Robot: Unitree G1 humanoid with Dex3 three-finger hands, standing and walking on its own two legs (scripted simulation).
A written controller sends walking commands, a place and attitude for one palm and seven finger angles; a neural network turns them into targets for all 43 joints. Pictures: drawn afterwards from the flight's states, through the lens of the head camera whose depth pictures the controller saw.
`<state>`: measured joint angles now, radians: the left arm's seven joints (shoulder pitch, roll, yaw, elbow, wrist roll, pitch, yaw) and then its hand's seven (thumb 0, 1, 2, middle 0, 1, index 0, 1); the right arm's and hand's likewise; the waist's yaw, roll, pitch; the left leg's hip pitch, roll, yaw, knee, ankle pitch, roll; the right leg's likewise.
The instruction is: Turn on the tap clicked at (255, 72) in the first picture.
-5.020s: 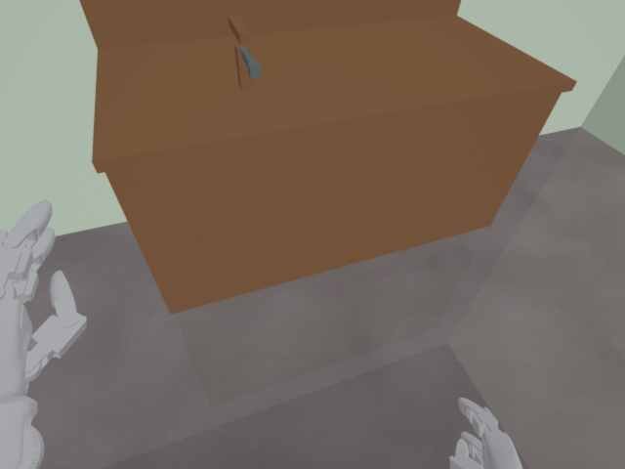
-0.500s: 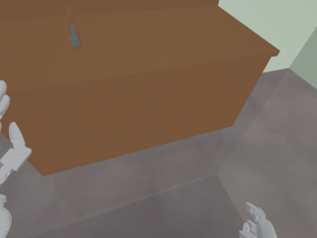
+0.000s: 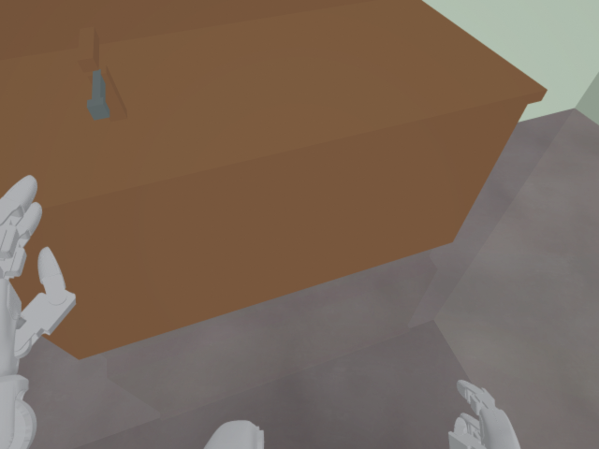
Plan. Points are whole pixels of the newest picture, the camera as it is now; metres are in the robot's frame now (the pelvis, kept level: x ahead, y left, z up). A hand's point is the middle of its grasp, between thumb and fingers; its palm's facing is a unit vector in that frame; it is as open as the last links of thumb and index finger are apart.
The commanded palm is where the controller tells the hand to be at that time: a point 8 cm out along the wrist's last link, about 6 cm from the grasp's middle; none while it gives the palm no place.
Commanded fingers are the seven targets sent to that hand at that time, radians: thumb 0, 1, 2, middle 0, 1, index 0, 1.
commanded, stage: take the last steps up to it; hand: left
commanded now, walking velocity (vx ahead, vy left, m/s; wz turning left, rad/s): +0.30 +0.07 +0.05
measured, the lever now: (98, 108) +0.65 +0.41 +0.09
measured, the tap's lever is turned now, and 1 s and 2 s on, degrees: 0 0 0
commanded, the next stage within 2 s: come to a stop and stand still in 0.90 s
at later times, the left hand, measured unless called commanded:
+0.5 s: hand (97, 202) +0.33 +0.23 +0.19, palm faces +0.38 -0.81 -0.44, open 7.4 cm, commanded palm +0.27 +0.28 +0.18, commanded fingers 0.00 0.90 0.90 -0.20 -0.30 -0.20 -0.30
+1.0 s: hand (124, 160) +0.39 +0.23 +0.19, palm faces +0.41 -0.81 -0.42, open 7.4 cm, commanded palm +0.34 +0.27 +0.18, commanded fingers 0.00 0.90 0.90 -0.20 -0.30 -0.20 -0.30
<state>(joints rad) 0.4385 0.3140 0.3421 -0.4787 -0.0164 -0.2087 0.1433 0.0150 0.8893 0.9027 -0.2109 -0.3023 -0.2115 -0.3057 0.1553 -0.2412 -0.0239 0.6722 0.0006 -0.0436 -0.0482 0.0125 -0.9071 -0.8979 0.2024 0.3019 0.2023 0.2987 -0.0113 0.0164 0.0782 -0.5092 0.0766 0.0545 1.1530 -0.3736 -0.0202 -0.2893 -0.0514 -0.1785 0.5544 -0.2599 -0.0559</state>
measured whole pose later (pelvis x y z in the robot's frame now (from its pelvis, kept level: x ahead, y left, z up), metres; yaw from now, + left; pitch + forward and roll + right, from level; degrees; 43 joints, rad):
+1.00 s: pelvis +0.19 -0.01 +0.00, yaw +1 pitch -1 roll +0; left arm 0.51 0.39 0.38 -0.60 -0.03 -0.23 0.17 0.01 0.89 0.90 -0.21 -0.30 -0.21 -0.31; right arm 0.22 -0.26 -0.05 0.57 0.00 -0.04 -0.06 0.01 -0.91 -0.90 0.20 0.30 0.20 0.30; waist 0.00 -0.02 0.06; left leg -0.31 0.05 0.14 0.52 -0.21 0.00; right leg -0.20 -0.03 -0.18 0.55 -0.34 -0.04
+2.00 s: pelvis +0.15 -0.02 +0.01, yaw -3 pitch -3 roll -1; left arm 0.38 0.36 0.32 -0.40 -0.01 -0.22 0.09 0.01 0.89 0.90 -0.21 -0.30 -0.21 -0.31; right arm 0.27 -0.18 0.04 0.58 -0.01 -0.14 -0.02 0.01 -0.91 -0.90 0.20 0.30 0.20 0.30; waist 0.00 -0.02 0.04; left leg -0.27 0.00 -0.02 0.43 -0.15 0.01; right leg -0.22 0.04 0.03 0.43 -0.24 -0.01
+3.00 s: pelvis +0.21 -0.02 +0.01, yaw -1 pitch +0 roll -1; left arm 0.42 0.35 0.32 -0.43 -0.06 -0.18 0.11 0.02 0.89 0.90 -0.21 -0.30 -0.21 -0.31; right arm 0.21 -0.21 0.02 0.59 0.00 -0.07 -0.05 0.01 -0.91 -0.90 0.20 0.30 0.20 0.30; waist 0.03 0.00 0.02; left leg -0.23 -0.01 -0.05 0.40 -0.18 0.01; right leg -0.13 0.03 0.01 0.32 -0.19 0.00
